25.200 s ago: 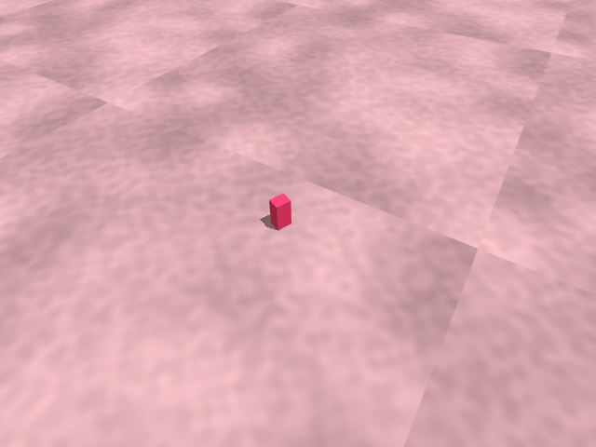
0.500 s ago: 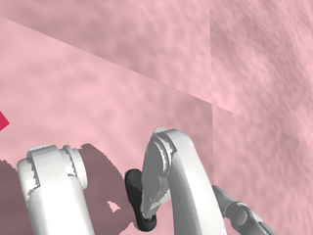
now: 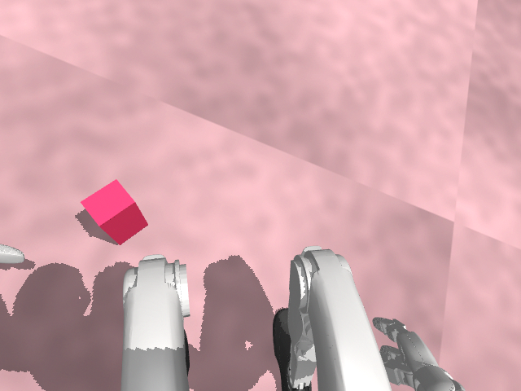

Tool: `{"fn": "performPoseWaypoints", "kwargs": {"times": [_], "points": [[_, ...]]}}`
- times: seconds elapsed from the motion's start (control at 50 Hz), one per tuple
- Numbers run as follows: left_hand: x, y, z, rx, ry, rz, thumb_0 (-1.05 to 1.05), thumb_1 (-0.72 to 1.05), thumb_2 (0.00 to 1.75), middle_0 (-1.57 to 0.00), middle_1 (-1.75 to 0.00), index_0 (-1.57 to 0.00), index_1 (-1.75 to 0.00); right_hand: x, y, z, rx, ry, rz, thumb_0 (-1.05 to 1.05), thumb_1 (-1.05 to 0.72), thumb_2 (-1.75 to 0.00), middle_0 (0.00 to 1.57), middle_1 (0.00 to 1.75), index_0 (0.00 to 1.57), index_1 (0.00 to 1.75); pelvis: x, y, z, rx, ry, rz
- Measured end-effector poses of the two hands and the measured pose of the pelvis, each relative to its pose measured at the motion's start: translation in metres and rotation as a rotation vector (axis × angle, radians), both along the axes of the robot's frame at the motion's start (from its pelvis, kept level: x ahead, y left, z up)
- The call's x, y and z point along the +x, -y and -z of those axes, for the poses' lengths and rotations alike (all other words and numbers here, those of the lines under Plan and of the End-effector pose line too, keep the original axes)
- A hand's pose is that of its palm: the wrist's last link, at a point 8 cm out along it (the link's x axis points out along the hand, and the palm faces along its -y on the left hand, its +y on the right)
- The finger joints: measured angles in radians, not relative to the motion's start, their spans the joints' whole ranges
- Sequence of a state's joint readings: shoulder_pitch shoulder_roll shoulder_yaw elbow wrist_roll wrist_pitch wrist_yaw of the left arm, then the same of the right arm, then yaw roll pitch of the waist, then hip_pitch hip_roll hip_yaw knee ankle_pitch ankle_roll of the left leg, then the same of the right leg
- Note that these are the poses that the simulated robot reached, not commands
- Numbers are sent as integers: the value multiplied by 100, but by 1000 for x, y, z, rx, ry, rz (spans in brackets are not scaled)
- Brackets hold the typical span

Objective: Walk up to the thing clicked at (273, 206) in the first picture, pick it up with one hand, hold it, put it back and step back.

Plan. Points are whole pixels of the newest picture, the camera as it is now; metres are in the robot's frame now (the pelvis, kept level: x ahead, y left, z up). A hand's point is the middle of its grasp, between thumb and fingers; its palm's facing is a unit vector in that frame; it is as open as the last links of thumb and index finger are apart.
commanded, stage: home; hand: left
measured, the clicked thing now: (118, 214) +0.44 +0.27 -0.30
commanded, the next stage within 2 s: none
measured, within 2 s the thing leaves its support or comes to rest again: neither
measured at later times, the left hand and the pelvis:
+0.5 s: hand out of the picture +0.27 +0.28 +0.12, palm faces +0.25 -0.87 -0.43, open 17.6 cm; pelvis +0.04 -0.01 +0.22, yaw +6 degrees
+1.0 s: hand out of the picture +0.23 +0.20 +0.30, palm faces +0.24 -0.92 -0.30, open 17.6 cm; pelvis +0.08 +0.00 +0.34, yaw +8 degrees
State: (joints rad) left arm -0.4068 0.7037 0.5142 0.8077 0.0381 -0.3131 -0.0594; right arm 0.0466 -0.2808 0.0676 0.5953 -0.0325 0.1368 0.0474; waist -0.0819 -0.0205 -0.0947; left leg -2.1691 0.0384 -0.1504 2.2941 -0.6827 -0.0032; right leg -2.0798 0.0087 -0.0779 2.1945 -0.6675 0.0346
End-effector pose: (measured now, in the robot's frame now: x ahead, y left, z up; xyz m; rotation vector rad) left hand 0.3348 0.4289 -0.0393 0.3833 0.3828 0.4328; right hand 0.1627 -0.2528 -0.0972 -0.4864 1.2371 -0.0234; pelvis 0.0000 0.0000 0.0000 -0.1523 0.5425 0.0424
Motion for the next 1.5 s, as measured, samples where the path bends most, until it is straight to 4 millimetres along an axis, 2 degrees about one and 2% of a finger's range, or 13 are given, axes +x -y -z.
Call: {"fn": "performPoseWaypoints", "kwargs": {"times": [0.04,0.08,0.18,0.28,0.48,0.62,0.78,0.9,1.0,1.2,1.5], "points": [[-12,-1,-14,21,-66,-27,-1,-55,6,-6,-5,-6,-6,1,1,-2,24,-2,24,0,-91,-91,21,30,21,30,1,1,-11,13,-17,-2],[-24,7,-25,27,-128,-34,-1,-55,6,-6,-5,-6,-6,3,0,-7,47,0,41,0,-91,-91,21,30,21,30,2,3,-23,24,-30,-6],[-52,52,-51,-12,-243,4,-1,-57,5,-5,-5,-5,-5,17,-4,-38,92,37,66,0,-90,-90,20,30,20,30,6,7,-64,51,-42,-14],[-72,86,-90,-71,-302,-12,-1,-57,5,-6,-5,-6,-5,39,-9,-94,102,124,75,0,-90,-90,20,30,20,30,13,12,-116,73,-21,-26],[-88,107,-189,-116,-338,-88,-1,-57,5,-6,-5,-6,-5,82,-10,-218,74,347,71,0,-90,-90,20,30,20,30,40,13,-211,92,73,-55],[-101,134,-242,-183,-378,-87,-1,-56,5,-5,-5,-6,-5,87,-13,-284,69,422,87,0,-90,-90,20,30,20,30,57,7,-265,101,164,-72],[-115,160,-305,-225,-370,-66,-1,-56,5,-5,-5,-6,-5,82,-24,-337,84,480,119,1,-89,-90,20,30,20,30,74,1,-312,116,274,-88],[-122,175,-348,-231,-318,-34,-1,-57,4,-5,-5,-5,-5,87,-35,-360,117,554,131,1,-89,-90,20,30,20,30,83,-3,-332,125,337,-92],[-129,183,-364,-241,-297,-22,-1,-58,4,-5,-5,-5,-5,97,-43,-371,147,602,111,1,-89,-90,20,30,20,30,85,-3,-340,133,368,-94],[-144,185,-358,-266,-333,-45,-1,-59,3,-5,-4,-5,-5,110,-41,-383,145,642,45,1,-89,-90,20,30,20,30,82,3,-344,143,392,-104],[-139,194,-365,-264,-307,-20,-1,-59,2,-4,-4,-5,-5,95,-29,-381,135,616,65,1,-90,-90,20,30,20,30,80,9,-348,148,409,-103]]}}
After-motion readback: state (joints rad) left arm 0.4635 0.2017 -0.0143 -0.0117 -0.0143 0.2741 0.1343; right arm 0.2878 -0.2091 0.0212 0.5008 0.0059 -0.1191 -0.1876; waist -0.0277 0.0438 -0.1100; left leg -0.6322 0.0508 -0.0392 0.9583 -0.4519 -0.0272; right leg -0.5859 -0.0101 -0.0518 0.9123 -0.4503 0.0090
